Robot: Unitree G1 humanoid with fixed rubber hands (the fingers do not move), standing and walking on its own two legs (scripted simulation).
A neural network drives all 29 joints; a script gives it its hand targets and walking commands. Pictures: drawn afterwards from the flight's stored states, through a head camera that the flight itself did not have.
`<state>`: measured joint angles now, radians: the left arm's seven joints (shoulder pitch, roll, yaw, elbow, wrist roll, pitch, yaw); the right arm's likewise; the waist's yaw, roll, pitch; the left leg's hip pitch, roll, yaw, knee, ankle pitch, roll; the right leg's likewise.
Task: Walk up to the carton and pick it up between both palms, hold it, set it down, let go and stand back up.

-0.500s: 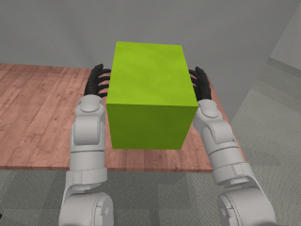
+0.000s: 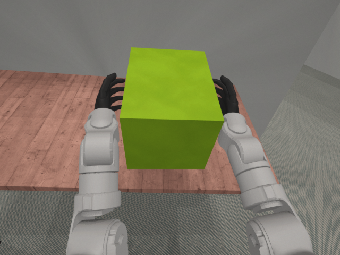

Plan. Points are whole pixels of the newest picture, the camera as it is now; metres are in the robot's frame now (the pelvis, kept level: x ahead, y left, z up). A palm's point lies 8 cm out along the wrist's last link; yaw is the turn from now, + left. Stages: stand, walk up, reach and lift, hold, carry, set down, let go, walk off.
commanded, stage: hold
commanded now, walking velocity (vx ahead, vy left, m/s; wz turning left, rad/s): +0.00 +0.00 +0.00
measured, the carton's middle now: (167, 107) +0.39 +0.01 +0.16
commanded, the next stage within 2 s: set down in 1.08 s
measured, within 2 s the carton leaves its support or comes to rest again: neither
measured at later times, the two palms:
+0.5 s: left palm (107, 107) +0.36 +0.15 +0.18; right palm (229, 110) +0.36 -0.12 +0.19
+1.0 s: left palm (107, 108) +0.35 +0.15 +0.19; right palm (230, 110) +0.36 -0.12 +0.19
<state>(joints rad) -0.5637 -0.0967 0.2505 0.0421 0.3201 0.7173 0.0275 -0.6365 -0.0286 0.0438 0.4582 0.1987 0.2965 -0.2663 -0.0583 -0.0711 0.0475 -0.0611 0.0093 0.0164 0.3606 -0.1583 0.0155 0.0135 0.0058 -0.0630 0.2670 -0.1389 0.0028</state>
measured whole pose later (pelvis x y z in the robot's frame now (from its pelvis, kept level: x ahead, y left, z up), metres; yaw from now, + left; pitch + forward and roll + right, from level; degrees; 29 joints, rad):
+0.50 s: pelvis +0.01 +0.00 +0.00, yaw +0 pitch -9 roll -1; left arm -0.56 -0.10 0.26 0.04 0.33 0.73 0.02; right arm -0.64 -0.03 0.05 0.46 0.20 0.31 -0.27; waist -0.06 -0.07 0.05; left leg -0.03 0.01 0.02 0.35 -0.16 0.02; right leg 0.04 0.01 -0.06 0.26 -0.15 0.00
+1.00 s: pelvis +0.00 +0.00 +0.00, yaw +0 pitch -8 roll -1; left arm -0.55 -0.10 0.25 0.01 0.32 0.72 0.03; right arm -0.62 -0.03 0.05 0.42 0.21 0.30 -0.27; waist -0.06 -0.07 0.05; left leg -0.05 0.01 0.02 0.36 -0.16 0.01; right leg 0.03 0.01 -0.06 0.26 -0.14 0.00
